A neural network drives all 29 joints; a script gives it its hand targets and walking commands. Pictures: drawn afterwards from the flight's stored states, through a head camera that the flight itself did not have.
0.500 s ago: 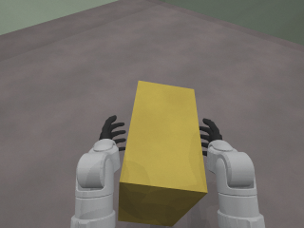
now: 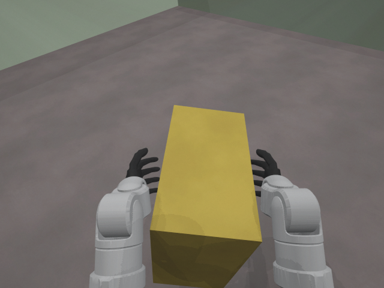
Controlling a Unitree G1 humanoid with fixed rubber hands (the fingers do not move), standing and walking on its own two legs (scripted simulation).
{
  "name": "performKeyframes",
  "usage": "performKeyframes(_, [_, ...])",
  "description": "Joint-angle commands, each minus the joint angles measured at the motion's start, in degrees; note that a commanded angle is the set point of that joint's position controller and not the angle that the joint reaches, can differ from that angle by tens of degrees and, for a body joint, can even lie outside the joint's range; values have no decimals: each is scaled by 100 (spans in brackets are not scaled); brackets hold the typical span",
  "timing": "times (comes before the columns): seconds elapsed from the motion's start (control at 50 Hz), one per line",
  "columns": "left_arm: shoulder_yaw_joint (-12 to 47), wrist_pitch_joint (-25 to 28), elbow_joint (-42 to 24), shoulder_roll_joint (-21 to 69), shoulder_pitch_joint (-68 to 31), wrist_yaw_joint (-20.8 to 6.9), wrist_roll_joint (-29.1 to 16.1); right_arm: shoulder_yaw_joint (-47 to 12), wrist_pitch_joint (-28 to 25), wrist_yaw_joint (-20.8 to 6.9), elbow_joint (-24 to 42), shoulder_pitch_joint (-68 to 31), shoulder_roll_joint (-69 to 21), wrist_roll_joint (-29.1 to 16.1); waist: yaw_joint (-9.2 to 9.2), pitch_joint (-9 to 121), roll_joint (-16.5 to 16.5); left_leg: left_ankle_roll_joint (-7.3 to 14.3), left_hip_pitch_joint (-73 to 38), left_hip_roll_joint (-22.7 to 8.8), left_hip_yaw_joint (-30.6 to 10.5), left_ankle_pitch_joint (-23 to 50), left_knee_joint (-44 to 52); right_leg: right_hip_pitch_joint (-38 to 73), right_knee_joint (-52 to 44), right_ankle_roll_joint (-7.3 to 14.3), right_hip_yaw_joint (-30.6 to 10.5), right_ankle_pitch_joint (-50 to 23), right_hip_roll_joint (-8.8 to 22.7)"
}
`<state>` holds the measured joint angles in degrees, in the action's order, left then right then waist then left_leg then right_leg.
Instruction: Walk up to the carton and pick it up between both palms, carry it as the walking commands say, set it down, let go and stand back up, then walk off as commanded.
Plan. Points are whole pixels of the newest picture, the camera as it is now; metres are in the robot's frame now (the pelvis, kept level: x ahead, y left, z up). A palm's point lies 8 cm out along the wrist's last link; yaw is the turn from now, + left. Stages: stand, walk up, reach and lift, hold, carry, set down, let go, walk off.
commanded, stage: carry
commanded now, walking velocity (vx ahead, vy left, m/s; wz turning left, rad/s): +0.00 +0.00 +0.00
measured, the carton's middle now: (198, 198) +0.33 +0.01 -0.01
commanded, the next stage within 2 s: hold in 0.90 s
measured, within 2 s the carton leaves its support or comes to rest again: neither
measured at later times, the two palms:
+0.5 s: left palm (128, 191) +0.28 +0.14 +0.11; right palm (263, 186) +0.28 -0.11 +0.10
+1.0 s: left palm (136, 193) +0.30 +0.14 +0.06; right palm (255, 189) +0.31 -0.11 +0.06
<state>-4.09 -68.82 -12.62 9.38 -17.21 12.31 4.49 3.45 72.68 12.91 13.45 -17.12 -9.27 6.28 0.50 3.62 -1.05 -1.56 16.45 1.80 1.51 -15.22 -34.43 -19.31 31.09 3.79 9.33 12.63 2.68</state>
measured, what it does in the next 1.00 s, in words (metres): steps on the spot: left foot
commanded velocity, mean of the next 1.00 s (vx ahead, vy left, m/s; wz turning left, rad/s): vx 0.00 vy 0.00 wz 0.00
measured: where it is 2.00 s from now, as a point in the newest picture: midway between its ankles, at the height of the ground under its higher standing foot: outside the picture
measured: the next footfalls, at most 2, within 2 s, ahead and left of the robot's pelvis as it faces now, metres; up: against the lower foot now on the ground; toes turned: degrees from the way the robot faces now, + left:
left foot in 0.02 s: +0.03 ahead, +0.12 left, +0.00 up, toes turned -3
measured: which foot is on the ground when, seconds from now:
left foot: up 0.00-0.00, down 0.02-1.00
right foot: down 0.00-1.00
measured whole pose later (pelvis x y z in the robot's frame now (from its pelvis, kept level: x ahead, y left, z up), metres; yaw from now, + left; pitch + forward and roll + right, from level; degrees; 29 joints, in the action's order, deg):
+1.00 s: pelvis +0.00 +0.01 +0.00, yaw +1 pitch +0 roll +1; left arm -8.6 -51.8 9.0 10.5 -21.1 8.1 12.4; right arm 7.2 54.5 8.3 -10.7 -21.7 -10.7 15.5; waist -0.1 2.1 0.2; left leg 1.1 14.7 2.2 -0.3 -15.8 -30.1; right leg -19.0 30.3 3.2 10.1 11.8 2.6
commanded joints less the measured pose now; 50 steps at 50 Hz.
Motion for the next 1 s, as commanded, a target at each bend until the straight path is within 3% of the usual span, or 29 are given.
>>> performKeyframes(0.0, [2543,151,-377,5550,-2315,-911,-1435,-2950,-507,-855,596,-3114,-5627,-1867,-35,1731,-138,60,-199,-938,-859,2381,1175,1018,-75,-389,-666,-573,602])
performKeyframes(0.1, [2923,187,-633,5710,-2503,-947,-1566,-2689,-622,-946,409,-2586,-5621,-1710,-62,1828,-757,118,-160,-954,-993,2415,1353,981,-8,-355,-555,-177,411])
performKeyframes(0.14, [2905,189,-530,5718,-2526,-959,-1549,-2698,-616,-943,362,-2601,-5618,-1639,-67,1784,-452,94,33,-916,-967,2206,1323,1174,-98,-335,-551,-106,412])
performKeyframes(0.16, [2920,206,-605,5735,-2669,-967,-1573,-2712,-640,-961,399,-2749,-5672,-1686,-70,1804,-516,76,27,-897,-940,1936,1371,1204,-111,-291,-592,-60,432])
performKeyframes(0.2, [2842,184,-393,5648,-2491,-996,-1518,-2676,-616,-931,262,-2494,-5567,-1532,-70,1754,-23,101,346,-769,-755,1630,1107,1467,-347,-280,-787,-402,649])
performKeyframes(0.3, [2662,198,-146,5652,-2280,-1062,-1396,-2842,-631,-959,372,-2711,-5622,-1607,-79,1789,519,93,908,-516,-608,479,850,1880,-777,-27,-1258,-465,1125])
performKeyframes(0.4, [2613,212,34,5660,-2447,-1084,-1387,-2764,-667,-989,126,-2881,-5645,-1560,-70,1605,41,147,599,-646,-769,992,1228,1488,-549,-179,-870,-105,804])
performKeyframes(0.44, [2511,275,325,5585,-2433,-1118,-1250,-2666,-720,-1036,-63,-2943,-5550,-1457,-48,1616,106,162,725,-603,-683,822,1110,1603,-652,-195,-942,-193,857])
performKeyframes(0.46, [2742,267,-1,5788,-2412,-1124,-1409,-2797,-715,-1023,140,-2731,-5710,-1554,-78,1655,53,146,712,-602,-677,830,1105,1685,-639,-177,-951,-254,887])
performKeyframes(0.5, [2333,404,714,5382,-2487,-1164,-1088,-2455,-805,-1097,-538,-2870,-5410,-1262,-43,1609,205,227,812,-567,-644,666,1075,1675,-737,-170,-980,-111,951])
performKeyframes(0.52, [2632,425,282,5647,-2658,-1192,-1308,-2586,-832,-1106,-328,-2748,-5643,-1355,-85,1597,256,190,756,-559,-625,542,1123,1630,-800,-150,-995,49,954])
performKeyframes(0.56, [2356,557,1011,5439,-2438,-1256,-1059,-2414,-990,-1182,-697,-2920,-5388,-1193,-37,1552,148,218,712,-589,-694,624,1222,1621,-763,-169,-946,103,873])
performKeyframes(0.58, [2687,539,323,5826,-2742,-1266,-1350,-2807,-1006,-1159,-165,-3177,-5852,-1508,-84,1489,221,209,661,-591,-721,647,1210,1590,-755,-158,-897,97,843])
performKeyframes(0.6, [2497,592,788,5659,-2755,-1287,-1175,-2550,-1052,-1216,-507,-3221,-5621,-1339,-41,1569,58,249,669,-593,-686,567,1302,1578,-768,-220,-844,255,861])
performKeyframes(0.66, [2492,779,914,5829,-2861,-1364,-1165,-2648,-1272,-1289,-409,-3549,-5753,-1369,-46,1673,260,276,731,-534,-595,459,1051,1816,-863,-194,-975,43,929])
performKeyframes(0.68, [2464,893,1072,5741,-3107,-1409,-1119,-2540,-1350,-1344,-804,-3506,-5784,-1249,-54,1642,345,295,800,-512,-523,333,1008,1897,-924,-182,-1016,-45,985])
performKeyframes(0.7, [2072,1059,1898,5346,-2811,-1444,-791,-2203,-1466,-1438,-1474,-3408,-5368,-976,3,1595,545,288,922,-440,-496,141,902,1881,-1075,-124,-1152,112,1084])
performKeyframes(0.72, [2467,1088,1152,5824,-3092,-1465,-1101,-2599,-1548,-1406,-831,-3668,-5834,-1291,-65,1578,482,260,775,-447,-525,83,883,1807,-1095,-87,-1169,232,1074])
performKeyframes(0.74, [2279,1186,1687,5662,-2982,-1494,-920,-2353,-1614,-1463,-1292,-3520,-5599,-1072,-27,1560,469,247,862,-442,-488,1,934,1815,-1141,-91,-1158,559,1100])
performKeyframes(0.76, [2450,1222,1376,5843,-2961,-1513,-1062,-2551,-1664,-1451,-1012,-3509,-5780,-1219,-63,1488,481,272,827,-430,-509,3,969,1716,-1207,-105,-1178,670,1083])
performKeyframes(0.78, [2218,1365,1985,5609,-2937,-1571,-849,-2308,-1797,-1551,-1589,-3530,-5589,-1005,-26,1595,378,290,726,-466,-526,105,1025,1817,-1165,-113,-1096,614,1049])
performKeyframes(0.8, [2313,1462,1868,5704,-3244,-1588,-909,-2283,-1892,-1568,-1665,-3600,-5707,-996,-52,1611,198,305,639,-534,-619,200,1163,1815,-1025,-144,-1002,462,937])
performKeyframes(0.84, [2607,1460,1029,5920,-3498,-1580,-1239,-2673,-1919,-1511,-850,-3912,-5994,-1375,-89,1740,196,338,346,-609,-664,523,1250,1758,-898,-193,-855,246,812])
performKeyframes(0.86, [2509,1503,1345,5775,-3488,-1599,-1093,-2503,-1951,-1556,-1274,-3787,-5893,-1228,-77,1728,-25,317,342,-681,-697,858,1334,1752,-727,-209,-719,81,750])
performKeyframes(0.88, [2275,1618,1810,5643,-3459,-1613,-928,-2298,-2046,-1607,-1582,-3889,-5684,-1066,-33,1770,78,360,337,-658,-627,902,1240,1800,-709,-210,-709,-89,770])
performKeyframes(0.9, [1717,2105,3376,4718,-2234,-1906,-436,-1148,-2399,-1577,-3593,-1878,-4875,-78,-791,1241,150,247,-550,62,-1139,1710,1109,2149,-716,-383,-1489,-1583,-405])
performKeyframes(0.92, [2187,2371,3181,4951,-2534,-2028,-482,-1155,-2747,-1582,-3281,-1923,-4985,-113,-894,1448,6,157,-574,6,-1226,2193,1074,2238,-531,-410,-1528,-2199,-427])
performKeyframes(0.96, [2916,2727,2885,5358,-2865,-2300,-835,-1447,-3103,-1581,-2425,-2320,-5251,-308,-1145,2444,261,146,-845,-50,-1336,2837,976,2373,-409,-475,-1618,-2889,-456])
performKeyframes(0.98, [3273,2865,2304,5390,-3241,-2400,-1082,-1620,-3190,-1561,-1960,-2403,-5416,-493,-1213,2716,83,125,-785,30,-1257,3040,955,2556,-409,-477,-1679,-3216,-480])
